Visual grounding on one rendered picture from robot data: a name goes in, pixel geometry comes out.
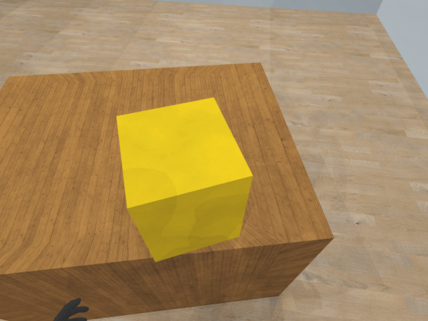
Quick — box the pedestal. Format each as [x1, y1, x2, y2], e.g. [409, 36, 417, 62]
[0, 62, 334, 321]

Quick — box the robot left hand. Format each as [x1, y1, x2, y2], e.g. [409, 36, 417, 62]
[54, 298, 89, 321]

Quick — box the carton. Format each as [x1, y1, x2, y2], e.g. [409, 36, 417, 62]
[116, 98, 253, 262]

